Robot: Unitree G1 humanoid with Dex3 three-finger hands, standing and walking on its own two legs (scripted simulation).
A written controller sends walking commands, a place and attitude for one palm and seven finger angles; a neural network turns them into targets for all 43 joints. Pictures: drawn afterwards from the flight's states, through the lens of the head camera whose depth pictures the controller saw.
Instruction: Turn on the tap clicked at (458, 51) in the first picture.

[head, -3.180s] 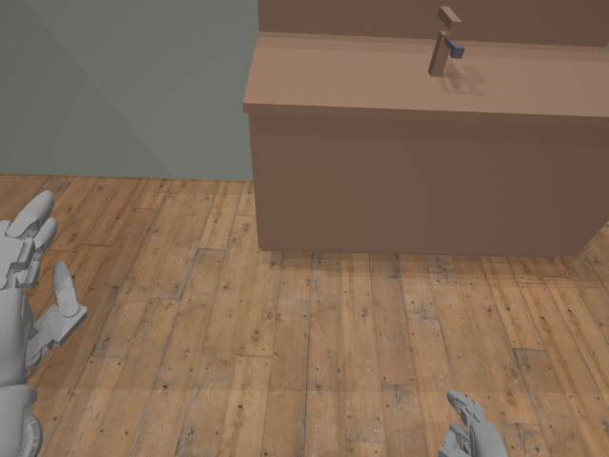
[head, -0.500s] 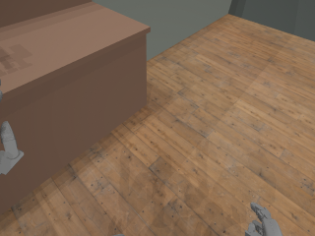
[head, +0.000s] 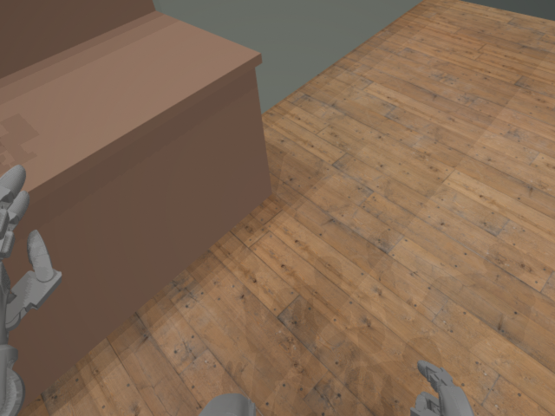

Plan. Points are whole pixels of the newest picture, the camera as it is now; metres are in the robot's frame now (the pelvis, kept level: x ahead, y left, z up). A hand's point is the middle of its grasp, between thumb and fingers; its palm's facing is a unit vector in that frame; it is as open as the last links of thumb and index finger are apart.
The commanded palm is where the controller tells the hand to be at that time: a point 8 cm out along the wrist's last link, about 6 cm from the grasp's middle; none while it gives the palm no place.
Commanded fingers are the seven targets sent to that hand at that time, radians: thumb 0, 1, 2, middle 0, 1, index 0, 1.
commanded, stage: turn to face it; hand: left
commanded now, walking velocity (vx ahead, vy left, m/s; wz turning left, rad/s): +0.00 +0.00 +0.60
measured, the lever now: out of the picture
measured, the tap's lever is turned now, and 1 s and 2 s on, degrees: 0 0 0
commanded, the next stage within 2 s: take the last steps up to it in 0.68 s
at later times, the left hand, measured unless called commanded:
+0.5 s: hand out of the picture +0.18 +0.28 +0.19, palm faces +0.55 -0.72 -0.42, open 7.5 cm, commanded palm +0.12 +0.31 +0.19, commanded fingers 0.00 0.90 0.90 -0.20 -0.30 -0.20 -0.30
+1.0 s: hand out of the picture +0.06 +0.27 +0.19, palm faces +0.72 -0.59 -0.36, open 7.5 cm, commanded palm -0.01 +0.29 +0.19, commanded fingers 0.00 0.90 0.90 -0.20 -0.30 -0.20 -0.30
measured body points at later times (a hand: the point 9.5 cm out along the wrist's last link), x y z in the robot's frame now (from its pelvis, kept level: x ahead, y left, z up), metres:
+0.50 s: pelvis +0.03 +0.00 +0.01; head +0.06 +0.03 +0.45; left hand +0.14 +0.32 +0.22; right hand +0.25 -0.14 -0.08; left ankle +0.07 +0.13 -0.73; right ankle +0.07 -0.13 -0.69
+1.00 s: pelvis -0.03 -0.03 +0.00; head -0.02 -0.01 +0.45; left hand +0.02 +0.29 +0.21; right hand +0.23 -0.22 -0.06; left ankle -0.10 +0.06 -0.73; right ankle +0.06 -0.13 -0.73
